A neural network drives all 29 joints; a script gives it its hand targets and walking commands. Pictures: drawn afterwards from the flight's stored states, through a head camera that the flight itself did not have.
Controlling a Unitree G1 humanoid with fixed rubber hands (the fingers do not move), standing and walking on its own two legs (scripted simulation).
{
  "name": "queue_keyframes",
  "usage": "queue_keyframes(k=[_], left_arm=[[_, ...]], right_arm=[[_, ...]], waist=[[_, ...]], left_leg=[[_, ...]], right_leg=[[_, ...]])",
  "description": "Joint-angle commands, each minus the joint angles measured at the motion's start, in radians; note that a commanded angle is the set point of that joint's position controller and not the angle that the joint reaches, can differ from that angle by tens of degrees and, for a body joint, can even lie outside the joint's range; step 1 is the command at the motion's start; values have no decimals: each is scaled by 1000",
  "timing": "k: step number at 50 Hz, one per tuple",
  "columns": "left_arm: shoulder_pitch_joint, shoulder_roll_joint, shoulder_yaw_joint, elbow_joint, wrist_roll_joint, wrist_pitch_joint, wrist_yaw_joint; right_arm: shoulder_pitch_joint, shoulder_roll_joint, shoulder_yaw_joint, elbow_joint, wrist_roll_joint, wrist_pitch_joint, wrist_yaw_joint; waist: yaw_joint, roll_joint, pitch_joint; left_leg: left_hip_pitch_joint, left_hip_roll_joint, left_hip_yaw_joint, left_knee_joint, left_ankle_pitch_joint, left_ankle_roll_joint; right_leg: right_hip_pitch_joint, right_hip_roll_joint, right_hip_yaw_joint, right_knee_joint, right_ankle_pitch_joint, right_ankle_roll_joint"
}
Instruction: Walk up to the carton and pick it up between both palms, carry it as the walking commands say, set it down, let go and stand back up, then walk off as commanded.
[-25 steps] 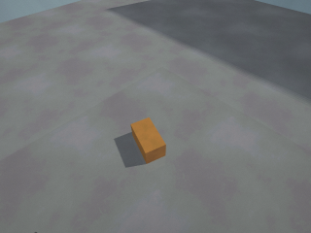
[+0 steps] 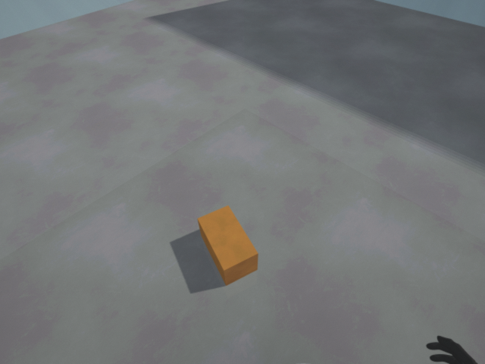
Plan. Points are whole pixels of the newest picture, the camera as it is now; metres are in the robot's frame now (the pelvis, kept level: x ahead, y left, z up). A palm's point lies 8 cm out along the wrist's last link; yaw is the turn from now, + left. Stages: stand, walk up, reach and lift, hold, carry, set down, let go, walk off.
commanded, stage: walk up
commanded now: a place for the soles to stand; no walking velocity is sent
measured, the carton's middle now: (227, 244) +0.71 +0.07 -0.68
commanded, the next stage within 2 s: none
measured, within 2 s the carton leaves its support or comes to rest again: neither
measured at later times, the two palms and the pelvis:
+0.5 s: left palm (44, 354) +0.18 +0.35 -0.10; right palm (406, 301) +0.24 -0.29 -0.08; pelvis +0.11 +0.03 -0.01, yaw +0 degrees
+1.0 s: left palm (64, 305) +0.25 +0.34 -0.07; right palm (407, 290) +0.25 -0.30 -0.08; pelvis +0.13 +0.02 +0.02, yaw +0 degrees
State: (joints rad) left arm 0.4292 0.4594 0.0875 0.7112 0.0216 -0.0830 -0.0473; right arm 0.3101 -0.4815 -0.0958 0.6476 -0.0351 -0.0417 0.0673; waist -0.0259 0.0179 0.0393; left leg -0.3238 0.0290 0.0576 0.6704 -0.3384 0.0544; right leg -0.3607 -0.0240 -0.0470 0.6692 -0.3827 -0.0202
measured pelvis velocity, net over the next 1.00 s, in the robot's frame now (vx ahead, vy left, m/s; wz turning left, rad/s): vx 0.13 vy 0.02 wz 0.00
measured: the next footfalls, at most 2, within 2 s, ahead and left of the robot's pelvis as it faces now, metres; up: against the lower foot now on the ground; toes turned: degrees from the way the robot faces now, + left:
left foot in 0.30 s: +0.20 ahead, +0.15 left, +0.00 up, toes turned +2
right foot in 1.28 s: +0.26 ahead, -0.20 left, +0.00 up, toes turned +4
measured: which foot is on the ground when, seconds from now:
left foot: down 0.00-0.00, up 0.02-0.28, down 0.30-1.00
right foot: down 0.00-1.00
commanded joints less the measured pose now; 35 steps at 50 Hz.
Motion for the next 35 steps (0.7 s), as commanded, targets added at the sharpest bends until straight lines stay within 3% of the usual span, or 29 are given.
queue_keyframes(k=[1,2,3,4,5,7,8,9,11,13,14,15,16,17,18,19,21,22,23,24,25,26,27,30,32,35], left_arm=[[301,250,98,23,20,-25,30],[221,313,92,-34,23,-40,42],[117,299,86,-60,0,-40,44],[58,289,80,-70,1,-43,48],[17,269,73,-78,-1,-44,47],[-2,238,59,-74,-3,-36,37],[10,232,53,-66,-1,-32,32],[18,230,49,-64,1,-26,31],[26,230,42,-67,0,-10,33],[-3,217,30,-75,-9,6,38],[6,183,15,-79,-10,10,42],[16,137,0,-91,-12,10,48],[32,107,-14,-91,-21,22,51],[16,173,-4,-60,-24,41,66],[3,170,-3,-56,-22,41,69],[-6,160,-3,-36,-18,39,69],[39,150,-3,24,-17,31,65],[58,137,-3,51,-16,29,63],[43,140,0,60,-8,25,64],[3,170,6,54,6,19,65],[-90,218,7,34,6,13,62],[-166,211,0,37,-3,16,54],[-194,193,-10,50,-8,18,51],[-200,154,-25,102,-26,34,52],[-206,147,-29,136,-26,40,52],[-261,145,-33,169,-25,45,50]], right_arm=[[-160,-74,-16,-128,-2,1,-3],[-178,-68,-15,-130,6,1,-12],[-133,-163,-35,-86,10,3,-16],[-58,-182,-42,-44,20,-3,-13],[-15,-177,-41,-16,21,-7,-13],[15,-148,-34,19,19,-7,-9],[-12,-128,-27,17,19,-4,-8],[-43,-109,-20,11,17,-3,-9],[-74,-93,-14,10,22,-1,-17],[-33,-94,-13,35,22,-9,-32],[1,-112,-19,54,17,-17,-41],[39,-150,-29,64,10,-25,-52],[21,-231,-39,42,14,-33,-58],[11,-237,-46,44,32,-33,-58],[-32,-229,-38,39,26,-32,-60],[-61,-207,-26,45,26,-28,-64],[-117,-181,-10,57,27,-22,-67],[-144,-169,-1,61,28,-17,-66],[-148,-151,9,68,29,-12,-63],[-144,-119,22,68,36,-8,-60],[-147,-78,34,75,51,-4,-59],[-149,-91,28,105,49,0,-64],[-152,-100,25,126,41,-4,-65],[-190,-138,27,169,40,-16,-66],[-219,-135,35,195,43,-17,-69],[-245,-119,44,237,45,-12,-71]], waist=[[195,-232,22],[152,-217,84],[87,-8,122],[50,-11,93],[35,-40,73],[33,-141,73],[37,-169,74],[45,-184,64],[60,-202,22],[26,-178,-17],[9,-123,-39],[-11,-1,-88],[-4,172,-104],[-17,85,-112],[7,83,-77],[18,86,-50],[45,152,-55],[66,157,-60],[71,140,-59],[61,71,-60],[24,-57,-53],[-6,-44,-44],[-8,-24,-53],[34,1,-88],[46,-4,-93],[34,-3,-81]], left_leg=[[-553,-10,-43,223,-394,25],[-607,-51,-125,436,-239,-20],[-547,21,-233,472,-101,-24],[-474,40,-216,463,-57,-26],[-420,59,-200,435,-17,-33],[-276,41,-109,309,2,-51],[-207,35,-76,230,-2,-54],[-139,24,-45,154,-11,-53],[-58,-11,8,62,11,-48],[66,-48,36,-81,116,-26],[143,-59,9,-140,138,-7],[247,52,-158,-197,162,24],[262,318,-557,-278,195,146],[189,356,-582,-288,153,235],[152,335,-533,-258,211,237],[106,300,-457,-227,249,217],[18,226,-313,-175,424,152],[-35,196,-256,-140,456,127],[-79,173,-224,-112,396,89],[-111,143,-191,-61,313,40],[-57,48,-119,-8,138,-13],[47,16,-66,-5,31,-18],[71,31,-89,-56,103,-9],[79,119,-187,-129,315,37],[57,126,-189,-149,330,36],[88,96,-146,-167,319,8]], right_leg=[[389,-161,330,-311,-355,-96],[253,-430,818,-516,-517,-225],[187,-411,751,-504,-497,-246],[169,-371,645,-466,-401,-248],[155,-321,531,-432,-273,-231],[79,-235,309,-377,59,-199],[47,-216,235,-347,208,-191],[29,-197,177,-308,315,-183],[50,-188,150,-231,442,-180],[23,-162,119,-117,395,-152],[0,-135,105,-35,349,-122],[-62,-96,74,112,241,-75],[-204,4,20,268,-61,-5],[-149,-17,101,331,-236,-6],[-157,-30,117,310,-248,-5],[-143,-47,110,254,-246,-7],[-14,-26,40,114,-113,-17],[81,0,8,21,-12,-18],[153,2,25,-77,105,-21],[181,-62,129,-149,177,-44],[62,-182,306,-219,186,-100],[-11,-207,280,-193,243,-136],[-11,-173,235,-157,253,-112],[82,-70,115,-81,269,-37],[139,-72,115,-106,283,-37],[137,-93,136,-162,312,-46]])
